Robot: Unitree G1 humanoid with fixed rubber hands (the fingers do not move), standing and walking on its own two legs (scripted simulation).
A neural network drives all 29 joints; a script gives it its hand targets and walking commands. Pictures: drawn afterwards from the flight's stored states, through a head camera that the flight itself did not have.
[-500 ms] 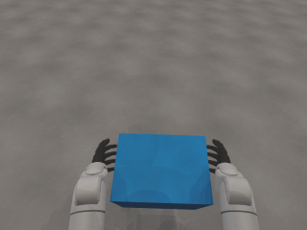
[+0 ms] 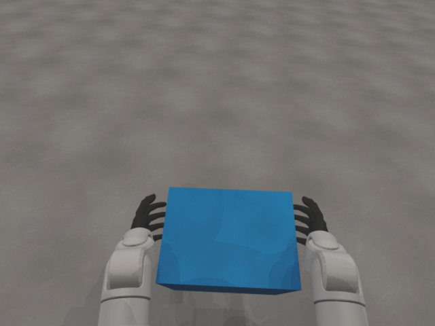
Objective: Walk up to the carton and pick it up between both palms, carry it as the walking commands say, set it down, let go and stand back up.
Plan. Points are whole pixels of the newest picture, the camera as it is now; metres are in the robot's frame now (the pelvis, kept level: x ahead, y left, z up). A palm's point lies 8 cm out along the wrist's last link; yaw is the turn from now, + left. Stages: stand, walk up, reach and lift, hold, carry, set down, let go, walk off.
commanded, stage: carry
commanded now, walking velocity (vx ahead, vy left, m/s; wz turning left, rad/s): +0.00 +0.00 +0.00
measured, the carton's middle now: (227, 245) +0.30 +0.00 -0.04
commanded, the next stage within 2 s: none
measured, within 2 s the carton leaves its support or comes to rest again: neither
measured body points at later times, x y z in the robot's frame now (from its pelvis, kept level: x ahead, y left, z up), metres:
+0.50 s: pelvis -0.01 -0.01 +0.00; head -0.03 -0.01 +0.45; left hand +0.28 +0.15 +0.03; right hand +0.27 -0.17 +0.03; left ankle +0.01 +0.07 -0.73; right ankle -0.02 -0.11 -0.73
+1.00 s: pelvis -0.02 -0.02 +0.00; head -0.03 -0.02 +0.45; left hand +0.27 +0.14 +0.03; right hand +0.27 -0.19 +0.03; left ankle +0.01 +0.07 -0.73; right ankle -0.02 -0.11 -0.73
